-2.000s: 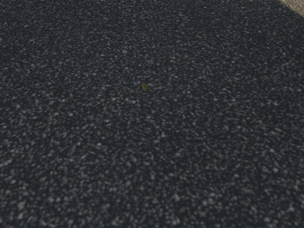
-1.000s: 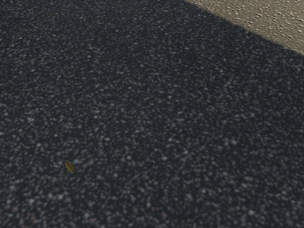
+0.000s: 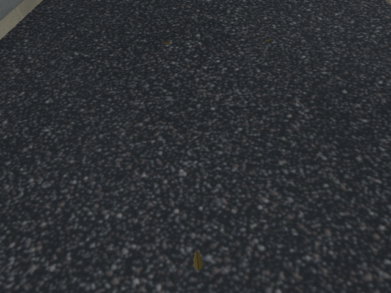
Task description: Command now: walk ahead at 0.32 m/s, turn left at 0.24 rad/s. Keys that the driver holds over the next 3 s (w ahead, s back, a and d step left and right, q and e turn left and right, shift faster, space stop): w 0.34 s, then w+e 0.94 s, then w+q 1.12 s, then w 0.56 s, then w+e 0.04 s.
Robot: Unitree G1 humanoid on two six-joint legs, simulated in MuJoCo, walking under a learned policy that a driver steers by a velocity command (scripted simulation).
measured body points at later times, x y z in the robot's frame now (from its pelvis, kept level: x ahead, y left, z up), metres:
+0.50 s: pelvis +0.18 +0.06 +0.00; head +0.20 +0.07 +0.45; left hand +0.31 +0.33 -0.11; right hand +0.22 -0.21 -0.11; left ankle +0.11 +0.15 -0.75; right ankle +0.27 -0.10 -0.68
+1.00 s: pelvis +0.46 -0.01 +0.00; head +0.49 -0.03 +0.45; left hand +0.62 +0.24 -0.11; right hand +0.56 -0.32 -0.09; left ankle +0.62 +0.15 -0.67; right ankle +0.45 -0.08 -0.75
